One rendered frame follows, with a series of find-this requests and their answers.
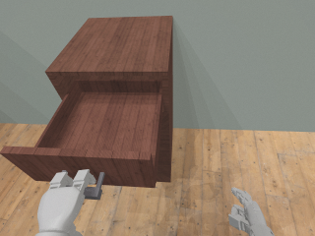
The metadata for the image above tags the drawer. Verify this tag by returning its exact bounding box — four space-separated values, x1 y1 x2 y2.
0 79 163 188

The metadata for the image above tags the right robot forearm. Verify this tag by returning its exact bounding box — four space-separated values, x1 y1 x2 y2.
249 223 275 236

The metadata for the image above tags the cabinet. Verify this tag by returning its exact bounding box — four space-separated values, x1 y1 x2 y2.
45 16 173 183

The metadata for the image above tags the right robot hand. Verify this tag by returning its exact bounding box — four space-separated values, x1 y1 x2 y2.
228 187 267 234

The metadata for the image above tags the handle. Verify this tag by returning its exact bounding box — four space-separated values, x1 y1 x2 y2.
62 170 105 200

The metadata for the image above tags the left robot hand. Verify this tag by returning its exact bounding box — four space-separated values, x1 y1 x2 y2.
37 169 96 236

